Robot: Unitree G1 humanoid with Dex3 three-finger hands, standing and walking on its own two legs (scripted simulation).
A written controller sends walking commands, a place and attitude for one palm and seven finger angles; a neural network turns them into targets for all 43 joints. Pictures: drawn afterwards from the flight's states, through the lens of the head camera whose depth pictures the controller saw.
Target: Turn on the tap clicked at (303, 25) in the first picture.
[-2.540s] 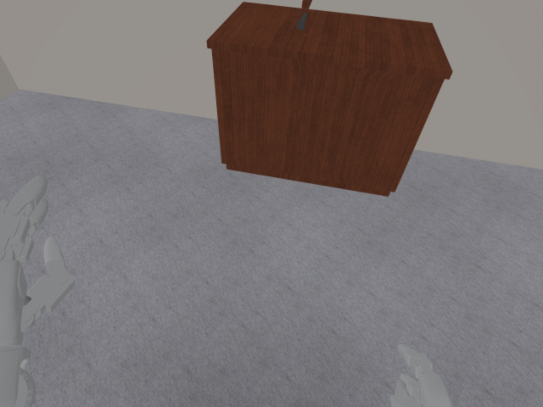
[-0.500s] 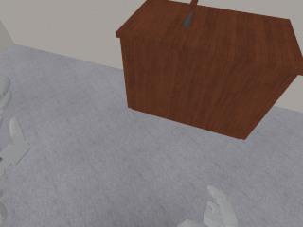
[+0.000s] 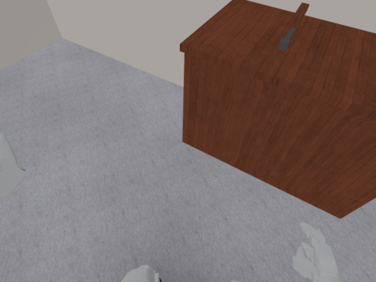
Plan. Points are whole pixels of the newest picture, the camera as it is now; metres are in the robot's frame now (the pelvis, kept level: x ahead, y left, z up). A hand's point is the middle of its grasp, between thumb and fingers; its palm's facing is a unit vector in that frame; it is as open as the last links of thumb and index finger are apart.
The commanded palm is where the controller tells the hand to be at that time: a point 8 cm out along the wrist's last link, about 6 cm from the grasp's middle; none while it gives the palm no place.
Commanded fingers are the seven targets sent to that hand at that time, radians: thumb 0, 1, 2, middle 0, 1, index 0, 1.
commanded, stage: turn to face it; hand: left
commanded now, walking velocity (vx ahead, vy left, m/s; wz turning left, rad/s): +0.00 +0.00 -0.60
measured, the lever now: (283, 44) +0.83 -0.29 +0.07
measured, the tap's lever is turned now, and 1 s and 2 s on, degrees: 0 0 0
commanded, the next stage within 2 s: take the last steps up to it in 1.60 s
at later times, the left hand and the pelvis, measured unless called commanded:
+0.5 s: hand (109, 138) +0.29 +0.14 +0.20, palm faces +0.31 -0.86 -0.40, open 7.4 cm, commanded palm +0.23 +0.19 +0.21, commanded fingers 0.00 0.90 0.90 -0.20 -0.30 -0.20 -0.30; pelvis +0.04 -0.07 +0.03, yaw -6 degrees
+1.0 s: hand (175, 140) +0.30 +0.04 +0.19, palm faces +0.01 -0.89 -0.45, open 7.4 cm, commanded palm +0.25 +0.11 +0.21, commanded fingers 0.00 0.90 0.90 -0.20 -0.30 -0.20 -0.30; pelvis -0.01 -0.08 +0.01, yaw -25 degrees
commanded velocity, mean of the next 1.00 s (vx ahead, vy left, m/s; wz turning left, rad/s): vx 0.00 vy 0.00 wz -0.60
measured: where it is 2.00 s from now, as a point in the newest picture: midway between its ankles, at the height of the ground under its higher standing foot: outside the picture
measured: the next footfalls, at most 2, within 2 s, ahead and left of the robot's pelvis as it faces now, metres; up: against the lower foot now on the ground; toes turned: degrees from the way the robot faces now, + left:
right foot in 0.24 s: +0.14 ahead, -0.14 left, +0.00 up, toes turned -8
left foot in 0.66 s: +0.09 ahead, +0.08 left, +0.00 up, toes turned -8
